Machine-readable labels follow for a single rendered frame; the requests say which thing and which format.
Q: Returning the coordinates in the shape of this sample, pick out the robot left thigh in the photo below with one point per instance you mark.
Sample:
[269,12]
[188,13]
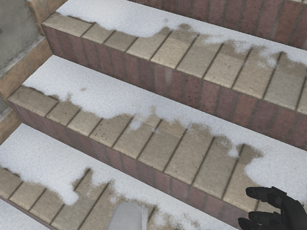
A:
[129,216]

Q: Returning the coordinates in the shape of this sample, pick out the robot right hand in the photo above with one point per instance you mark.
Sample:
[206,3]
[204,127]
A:
[292,217]

